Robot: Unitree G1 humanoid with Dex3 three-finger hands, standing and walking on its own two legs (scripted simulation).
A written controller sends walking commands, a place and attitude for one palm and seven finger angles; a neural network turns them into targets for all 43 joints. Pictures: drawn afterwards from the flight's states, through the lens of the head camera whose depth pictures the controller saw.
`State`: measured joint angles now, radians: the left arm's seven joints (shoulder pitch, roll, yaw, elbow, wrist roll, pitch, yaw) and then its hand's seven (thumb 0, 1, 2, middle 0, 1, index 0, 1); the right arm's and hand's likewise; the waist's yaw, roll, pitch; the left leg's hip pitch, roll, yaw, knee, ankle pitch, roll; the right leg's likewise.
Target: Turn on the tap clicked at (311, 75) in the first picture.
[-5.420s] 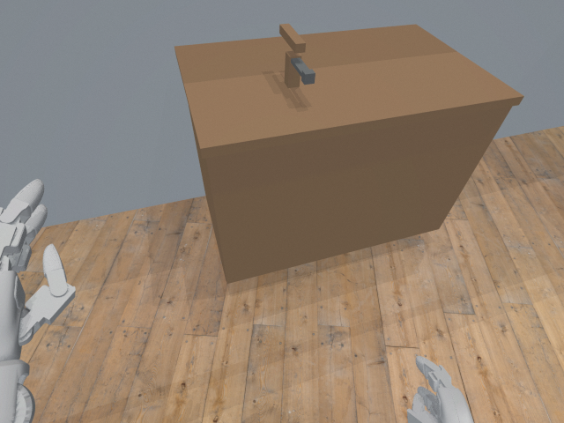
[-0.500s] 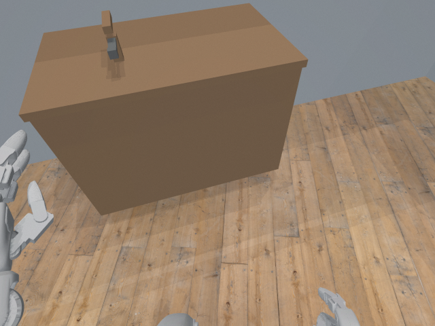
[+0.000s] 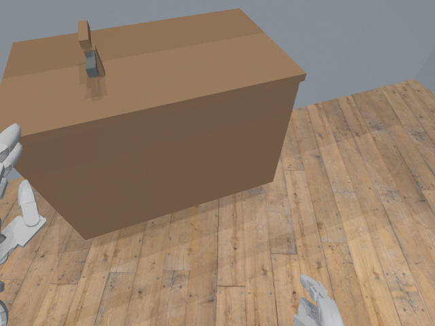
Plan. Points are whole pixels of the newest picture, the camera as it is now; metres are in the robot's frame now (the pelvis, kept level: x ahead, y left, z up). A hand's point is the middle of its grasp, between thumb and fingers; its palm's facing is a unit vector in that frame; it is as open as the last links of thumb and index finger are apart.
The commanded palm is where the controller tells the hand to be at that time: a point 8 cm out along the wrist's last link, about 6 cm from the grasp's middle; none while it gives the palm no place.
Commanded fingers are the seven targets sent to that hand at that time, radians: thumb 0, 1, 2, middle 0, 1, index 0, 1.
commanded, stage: take the last steps up to it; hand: left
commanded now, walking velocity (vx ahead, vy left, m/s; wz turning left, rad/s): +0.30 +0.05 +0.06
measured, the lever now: (92, 70) +0.74 +0.41 +0.06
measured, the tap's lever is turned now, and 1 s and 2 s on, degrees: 0 0 0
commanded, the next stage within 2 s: come to a stop and stand still in 1.56 s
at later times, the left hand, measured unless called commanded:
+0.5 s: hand (56, 155) +0.31 +0.26 +0.18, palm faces +0.47 -0.80 -0.38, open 7.5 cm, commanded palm +0.26 +0.30 +0.18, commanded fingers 0.00 0.90 0.90 -0.20 -0.30 -0.20 -0.30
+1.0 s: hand (110, 120) +0.40 +0.21 +0.17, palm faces +0.42 -0.80 -0.44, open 7.5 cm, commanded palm +0.34 +0.26 +0.18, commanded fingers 0.00 0.90 0.90 -0.20 -0.30 -0.20 -0.30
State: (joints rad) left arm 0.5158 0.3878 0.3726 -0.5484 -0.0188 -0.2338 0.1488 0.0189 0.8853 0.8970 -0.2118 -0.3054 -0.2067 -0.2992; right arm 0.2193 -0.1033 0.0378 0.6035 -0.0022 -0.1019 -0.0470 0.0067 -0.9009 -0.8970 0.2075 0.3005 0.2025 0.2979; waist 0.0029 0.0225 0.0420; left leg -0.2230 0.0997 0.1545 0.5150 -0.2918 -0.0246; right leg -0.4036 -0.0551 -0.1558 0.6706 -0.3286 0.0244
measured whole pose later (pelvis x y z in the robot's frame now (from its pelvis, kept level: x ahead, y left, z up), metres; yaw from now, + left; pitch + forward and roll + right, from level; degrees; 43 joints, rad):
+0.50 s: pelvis +0.10 +0.01 -0.01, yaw +1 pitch -1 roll +1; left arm 0.43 0.39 0.39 -0.53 -0.02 -0.25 0.18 0.02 0.88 0.90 -0.21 -0.31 -0.21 -0.30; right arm 0.20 -0.22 -0.06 0.58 0.00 -0.06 -0.08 0.01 -0.91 -0.90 0.20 0.30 0.20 0.30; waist 0.01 -0.06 0.06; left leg -0.33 0.05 0.17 0.58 -0.22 0.03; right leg -0.30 -0.07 -0.09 0.87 -0.50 -0.01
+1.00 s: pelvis +0.19 -0.03 +0.00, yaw +2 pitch +0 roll +2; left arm 0.47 0.32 0.35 -0.49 -0.02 -0.23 0.15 0.02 0.88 0.90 -0.21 -0.31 -0.21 -0.30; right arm 0.19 -0.24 -0.03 0.65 0.00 -0.04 -0.06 0.01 -0.90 -0.90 0.21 0.30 0.20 0.30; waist -0.01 0.00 0.07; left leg -0.50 0.07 0.09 0.96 -0.35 -0.03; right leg -0.26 -0.07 -0.17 0.50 -0.25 -0.05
